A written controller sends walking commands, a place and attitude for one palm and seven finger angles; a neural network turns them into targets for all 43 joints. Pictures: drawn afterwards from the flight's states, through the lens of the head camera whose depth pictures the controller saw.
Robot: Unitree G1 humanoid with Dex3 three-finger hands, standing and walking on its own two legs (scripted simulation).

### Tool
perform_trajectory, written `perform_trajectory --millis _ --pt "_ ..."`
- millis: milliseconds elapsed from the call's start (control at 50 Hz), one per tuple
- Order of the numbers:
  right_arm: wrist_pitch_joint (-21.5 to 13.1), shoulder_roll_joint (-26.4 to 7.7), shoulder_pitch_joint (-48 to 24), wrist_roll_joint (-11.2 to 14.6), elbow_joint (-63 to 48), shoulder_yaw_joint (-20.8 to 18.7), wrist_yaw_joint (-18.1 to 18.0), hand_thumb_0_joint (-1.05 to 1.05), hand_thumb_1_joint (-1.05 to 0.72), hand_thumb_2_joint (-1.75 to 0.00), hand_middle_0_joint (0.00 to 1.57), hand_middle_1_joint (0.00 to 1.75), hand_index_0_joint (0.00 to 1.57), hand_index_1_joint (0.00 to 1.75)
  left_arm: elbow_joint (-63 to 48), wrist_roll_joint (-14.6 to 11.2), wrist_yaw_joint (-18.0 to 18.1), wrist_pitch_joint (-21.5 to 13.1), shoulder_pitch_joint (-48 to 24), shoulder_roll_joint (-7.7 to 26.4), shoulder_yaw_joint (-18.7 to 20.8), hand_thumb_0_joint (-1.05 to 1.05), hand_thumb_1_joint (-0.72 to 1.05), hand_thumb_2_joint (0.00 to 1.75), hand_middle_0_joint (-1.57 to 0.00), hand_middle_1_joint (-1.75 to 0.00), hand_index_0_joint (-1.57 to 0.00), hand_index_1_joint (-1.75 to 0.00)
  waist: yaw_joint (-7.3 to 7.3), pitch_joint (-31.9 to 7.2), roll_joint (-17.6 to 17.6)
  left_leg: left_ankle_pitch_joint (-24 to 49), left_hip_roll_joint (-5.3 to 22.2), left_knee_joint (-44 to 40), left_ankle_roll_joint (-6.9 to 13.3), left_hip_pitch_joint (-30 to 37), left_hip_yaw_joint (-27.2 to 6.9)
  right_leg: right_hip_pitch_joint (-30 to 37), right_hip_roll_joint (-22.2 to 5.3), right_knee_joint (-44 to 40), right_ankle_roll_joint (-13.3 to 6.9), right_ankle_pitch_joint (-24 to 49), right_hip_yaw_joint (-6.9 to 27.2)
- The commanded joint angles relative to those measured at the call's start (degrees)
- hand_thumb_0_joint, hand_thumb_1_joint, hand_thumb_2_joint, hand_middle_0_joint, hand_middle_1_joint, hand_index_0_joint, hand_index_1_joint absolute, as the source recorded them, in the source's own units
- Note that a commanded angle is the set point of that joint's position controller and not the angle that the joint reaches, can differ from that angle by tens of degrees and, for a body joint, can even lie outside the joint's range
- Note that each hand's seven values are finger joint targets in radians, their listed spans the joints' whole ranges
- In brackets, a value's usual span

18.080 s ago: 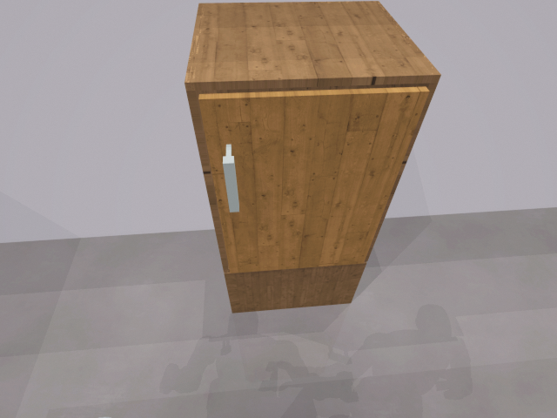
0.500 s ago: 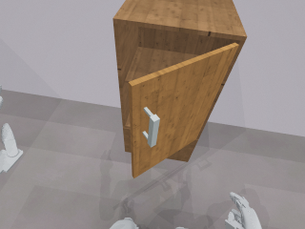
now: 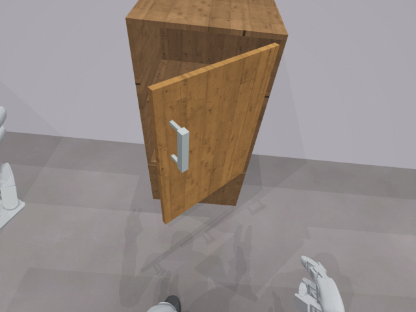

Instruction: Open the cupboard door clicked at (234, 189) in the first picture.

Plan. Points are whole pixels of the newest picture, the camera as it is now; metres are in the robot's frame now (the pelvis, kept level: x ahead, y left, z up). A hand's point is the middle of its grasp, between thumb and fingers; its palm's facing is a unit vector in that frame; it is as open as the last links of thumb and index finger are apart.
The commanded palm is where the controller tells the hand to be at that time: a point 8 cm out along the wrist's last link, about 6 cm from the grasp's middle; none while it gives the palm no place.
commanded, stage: stop stepping back and stand still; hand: left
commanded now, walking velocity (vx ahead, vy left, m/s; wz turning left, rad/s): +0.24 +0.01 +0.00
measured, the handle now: (178, 146) +0.50 +0.09 +0.00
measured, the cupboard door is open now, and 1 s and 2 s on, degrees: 43 43 43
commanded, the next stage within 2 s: let the arm hang, fingers relaxed in 0.62 s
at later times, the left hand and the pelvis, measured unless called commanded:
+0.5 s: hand out of the picture +0.13 +0.26 +0.19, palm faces +0.39 -0.78 -0.48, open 7.4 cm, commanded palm +0.09 +0.30 +0.20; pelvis -0.05 +0.00 +0.02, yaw +0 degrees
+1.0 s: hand out of the picture +0.00 +0.18 -0.15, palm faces -0.04 -0.99 -0.17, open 7.4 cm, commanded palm none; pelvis -0.08 +0.01 +0.01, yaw +1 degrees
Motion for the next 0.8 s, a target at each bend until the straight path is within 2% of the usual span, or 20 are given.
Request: perform_trajectory --millis 0,20,40,100,140,160,200,220,240,280,340,380,400,440,540,600,680,700,720,780 --pt "-1.5 -7.9 -4.7 0.7 -9.6 -3.6 -0.2 0.0 -0.9 -0.9 0.2 0.3 0.2 0.3 -9.1 -0.5 1.8 -1.7 7.6 11.0 12.0 0.0 0.9 0.9 -0.2 -0.3 -0.2 -0.3 2.15 -3.9 -4.4 -22.4 -4.1 16.1 -4.0 13.9 2.1 -20.9 -12.6 -26.3 -5.2 -18.2 14.7" --pt "-1.3 -8.1 -4.8 0.4 -8.7 -3.6 -0.3 0.0 -0.9 -0.9 0.2 0.3 0.2 0.3 -10.6 -0.4 2.2 -1.3 6.3 9.7 10.1 0.0 0.9 0.9 -0.2 -0.3 -0.2 -0.3 3.21 0.7 -11.5 -18.7 -3.9 30.4 -3.9 9.5 -0.4 -27.3 -20.9 -28.9 -9.1 -15.9 22.9" --pt "-1.6 -8.4 -3.3 0.2 -7.3 -3.4 -0.1 0.0 -0.9 -0.9 0.2 0.3 0.2 0.3 -9.9 0.7 2.5 -1.1 3.8 7.4 8.2 0.0 0.9 0.9 -0.2 -0.3 -0.2 -0.3 1.95 1.8 -8.3 -17.7 -1.3 33.7 -3.2 2.0 -2.0 -23.0 -20.6 -25.7 -9.6 -6.1 19.3" --pt "-4.8 -8.7 -4.1 0.6 -6.3 -2.7 -1.3 0.0 -0.9 -0.9 0.2 0.3 0.2 0.3 -7.4 2.6 3.2 -2.3 -7.6 5.2 3.3 0.0 0.9 0.9 -0.2 -0.3 -0.2 -0.3 1.59 3.0 -3.0 -19.0 1.3 13.7 -1.3 7.4 1.5 -12.6 -14.9 -16.1 -4.7 18.4 8.5" --pt "-6.5 -9.6 -1.6 0.7 -4.9 -3.2 -2.2 0.0 -0.9 -0.9 0.2 0.3 0.2 0.3 -3.6 3.3 3.6 -2.0 -9.1 3.5 1.7 0.0 0.9 0.9 -0.2 -0.3 -0.2 -0.3 1.59 -0.2 1.7 -9.8 0.0 1.4 0.4 18.2 2.3 -9.3 -11.1 -9.2 -1.2 30.5 5.6" --pt "-7.0 -10.4 -1.1 0.8 -5.3 -3.8 -2.4 0.0 -0.9 -0.9 0.2 0.3 0.2 0.3 -5.4 3.4 3.7 -2.4 -10.4 3.9 1.5 0.0 0.9 0.9 -0.2 -0.3 -0.2 -0.3 1.85 -3.2 4.9 -0.8 2.3 0.0 1.5 23.0 -0.1 -8.4 -7.9 -4.7 1.0 33.0 3.8" --pt "-7.4 -10.1 0.0 0.6 -5.4 -3.5 -2.2 0.0 -0.9 -0.9 0.2 0.3 0.2 0.3 -5.9 3.5 4.0 -2.7 -8.1 6.6 4.2 0.0 0.9 0.9 -0.2 -0.3 -0.2 -0.3 2.37 -7.9 9.5 14.6 7.4 0.3 4.6 29.5 -7.7 -11.9 -3.8 1.6 2.8 25.3 0.8" --pt "-7.5 -8.6 0.4 0.6 -5.7 -3.1 -1.6 0.0 -0.9 -0.9 0.2 0.3 0.2 0.3 -9.4 3.0 3.5 -2.9 -8.9 4.7 2.2 0.0 0.9 0.9 -0.2 -0.3 -0.2 -0.3 1.63 -10.0 12.7 15.2 9.6 -4.1 5.2 28.8 -13.7 -11.5 -2.4 6.1 2.8 9.2 -0.5" --pt "-8.0 -8.7 -1.1 0.0 -5.7 -3.4 -1.2 0.0 -0.9 -0.9 0.2 0.3 0.2 0.3 -10.9 3.1 3.4 -3.0 -8.8 5.5 3.1 0.0 0.9 0.9 -0.2 -0.3 -0.2 -0.3 2.17 -9.0 12.3 1.4 12.1 -9.7 5.8 22.5 -17.0 -9.5 -2.4 9.6 2.7 -0.9 1.3" --pt "-8.3 -8.3 -1.6 0.1 -6.2 -3.2 -0.6 0.0 -0.9 -0.9 0.2 0.3 0.2 0.3 -11.5 3.1 3.9 -3.0 -4.1 5.1 4.7 0.0 0.9 0.9 -0.2 -0.3 -0.2 -0.3 2.62 -6.2 11.5 -18.7 12.1 -12.5 7.0 15.0 -15.0 -6.2 -3.6 5.3 1.9 0.4 1.7" --pt "-6.9 -7.9 -2.9 0.3 -8.1 -2.5 -0.3 0.0 -0.9 -0.9 0.2 0.3 0.2 0.3 -10.3 2.9 3.8 -2.3 3.0 4.7 5.8 0.0 0.9 0.9 -0.2 -0.3 -0.2 -0.3 2.43 -3.6 11.3 -33.3 6.5 -13.2 2.2 2.7 -6.9 4.3 -2.7 -7.4 0.7 7.4 -1.6" --pt "-5.7 -7.7 -2.6 0.1 -8.4 -2.7 -0.1 0.0 -0.9 -0.9 0.2 0.3 0.2 0.3 -6.9 2.6 3.5 -2.0 4.6 4.8 6.9 0.0 0.9 0.9 -0.2 -0.3 -0.2 -0.3 1.97 -2.3 4.0 -30.6 1.5 -4.4 -1.1 4.4 -1.6 -1.6 -5.6 -15.8 -1.3 1.6 4.1" --pt "-5.0 -8.0 -2.5 0.0 -8.4 -3.5 -0.1 0.0 -0.9 -0.9 0.2 0.3 0.2 0.3 -6.0 2.4 3.4 -1.9 5.6 5.7 7.7 0.0 0.9 0.9 -0.2 -0.3 -0.2 -0.3 1.82 -1.9 -0.9 -25.4 -0.3 4.0 -1.9 8.4 -0.2 -8.9 -10.2 -21.9 -3.6 -5.7 12.4" --pt "-3.8 -7.5 -1.2 0.1 -6.8 -3.0 -0.1 0.0 -0.9 -0.9 0.2 0.3 0.2 0.3 -4.0 2.0 3.4 -1.4 3.4 3.4 5.1 0.0 0.9 0.9 -0.2 -0.3 -0.2 -0.3 1.28 0.4 -5.9 -18.4 -0.4 15.5 -2.0 10.8 -0.5 -16.1 -16.5 -24.1 -6.9 -1.3 17.8" --pt "-5.6 -9.2 -1.9 0.7 -6.2 -2.8 -1.7 0.0 -0.9 -0.9 0.2 0.3 0.2 0.3 -2.0 2.8 3.0 -1.8 -7.1 3.0 1.7 0.0 0.9 0.9 -0.2 -0.3 -0.2 -0.3 2.04 -1.0 2.7 -8.3 3.1 -2.4 0.3 19.4 -3.6 -10.5 -5.3 -13.5 0.9 16.0 4.8" --pt "-6.3 -8.7 -3.0 0.5 -6.2 -2.0 -2.1 0.0 -0.9 -0.9 0.2 0.3 0.2 0.3 -4.7 3.3 2.6 -2.0 -9.4 4.1 1.5 0.0 0.9 0.9 -0.2 -0.3 -0.2 -0.3 2.47 -2.1 8.1 -15.2 5.2 -9.5 1.2 16.8 -7.8 -6.5 -3.2 -10.7 2.2 13.4 1.6" --pt "-7.1 -8.5 -3.0 0.4 -7.0 -2.0 -1.8 0.0 -0.9 -0.9 0.2 0.3 0.2 0.3 -6.8 3.9 3.3 -2.4 -6.0 3.2 1.9 0.0 0.9 0.9 -0.2 -0.3 -0.2 -0.3 3.02 -2.9 7.2 -26.7 5.3 -13.3 1.9 11.1 -8.9 -0.2 -3.2 -11.2 2.0 13.0 1.7" --pt "-9.7 -14.8 -6.2 1.0 8.7 -5.0 2.9 0.0 -0.9 -0.9 0.2 0.3 0.2 0.3 42.0 7.5 -4.1 4.4 -5.1 -9.7 -22.3 0.0 0.9 0.9 -0.2 -0.3 -0.2 -0.3 1.84 0.8 3.2 -7.7 4.8 -0.8 1.5 9.1 -7.3 -8.6 -6.2 -7.3 0.9 20.0 0.3" --pt "-4.0 -15.9 -1.2 0.8 9.4 -5.3 3.6 0.0 -0.9 -0.9 0.2 0.3 0.2 0.3 44.3 7.5 -6.1 10.2 -6.7 -7.8 -19.1 0.0 0.9 0.9 -0.2 -0.3 -0.2 -0.3 2.35 -3.6 1.2 -1.0 4.6 1.9 1.1 12.8 -4.9 -7.4 -9.2 -9.6 -0.1 23.5 4.3" --pt "-0.3 -15.4 -0.8 0.0 8.8 -4.4 3.5 0.0 -0.9 -0.9 0.2 0.3 0.2 0.3 50.0 7.4 -6.8 11.2 -13.2 -6.2 -20.5 0.0 0.9 0.9 -0.2 -0.3 -0.2 -0.3 2.24 -4.2 -5.2 -5.0 4.5 2.8 2.5 12.4 -8.2 -9.8 -8.4 -7.3 -1.9 15.1 4.0"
